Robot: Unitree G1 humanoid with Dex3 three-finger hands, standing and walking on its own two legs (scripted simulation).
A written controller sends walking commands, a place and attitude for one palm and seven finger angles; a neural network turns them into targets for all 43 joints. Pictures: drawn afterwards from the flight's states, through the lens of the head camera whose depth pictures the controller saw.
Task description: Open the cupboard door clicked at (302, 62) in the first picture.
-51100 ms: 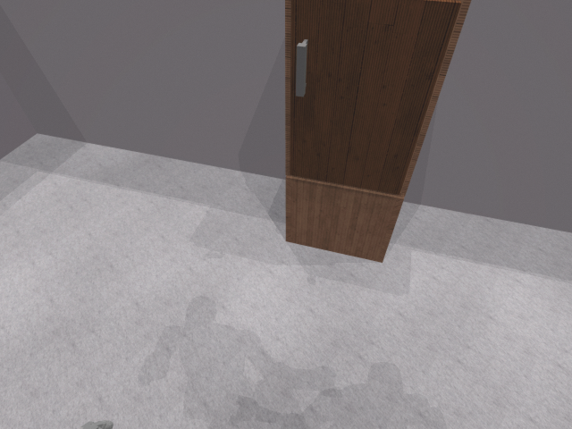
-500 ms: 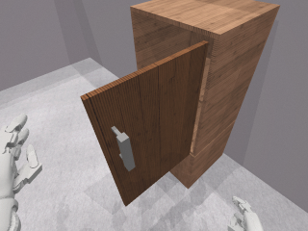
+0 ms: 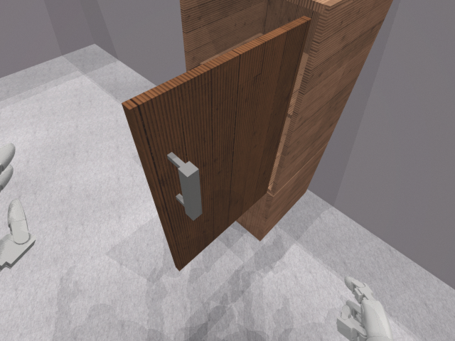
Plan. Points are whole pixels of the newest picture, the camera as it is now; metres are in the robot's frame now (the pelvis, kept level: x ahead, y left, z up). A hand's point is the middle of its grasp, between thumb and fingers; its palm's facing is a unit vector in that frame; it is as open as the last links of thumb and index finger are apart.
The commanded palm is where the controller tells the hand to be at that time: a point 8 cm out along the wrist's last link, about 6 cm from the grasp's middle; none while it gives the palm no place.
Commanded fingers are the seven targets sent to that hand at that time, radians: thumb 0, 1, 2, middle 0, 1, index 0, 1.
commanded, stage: step back with the hand held close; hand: left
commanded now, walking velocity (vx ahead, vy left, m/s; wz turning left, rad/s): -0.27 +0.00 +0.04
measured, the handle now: (184, 186) +0.35 +0.11 +0.07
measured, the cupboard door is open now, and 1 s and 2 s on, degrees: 88 88 88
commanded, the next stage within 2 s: stop stepping back and stand still in 0.66 s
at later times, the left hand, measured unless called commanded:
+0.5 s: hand out of the picture +0.13 +0.29 +0.18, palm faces +0.48 -0.76 -0.44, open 7.4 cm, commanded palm +0.05 +0.32 +0.18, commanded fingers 0.00 0.90 0.90 -0.20 -0.30 -0.20 -0.30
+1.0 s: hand out of the picture +0.04 +0.25 +0.17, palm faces +0.30 -0.81 -0.50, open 7.4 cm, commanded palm -0.03 +0.30 +0.18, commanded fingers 0.00 0.90 0.90 -0.20 -0.30 -0.20 -0.30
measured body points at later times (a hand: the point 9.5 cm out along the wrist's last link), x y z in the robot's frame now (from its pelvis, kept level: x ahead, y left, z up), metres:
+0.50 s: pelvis -0.08 +0.02 -0.01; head -0.05 +0.05 +0.44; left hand +0.09 +0.33 +0.20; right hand +0.08 -0.22 -0.09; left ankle +0.05 +0.09 -0.73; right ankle -0.10 -0.13 -0.66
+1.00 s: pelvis -0.19 +0.00 +0.00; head -0.18 +0.02 +0.45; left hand +0.01 +0.29 +0.20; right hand -0.04 -0.24 -0.07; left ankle -0.02 +0.08 -0.72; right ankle -0.22 -0.08 -0.73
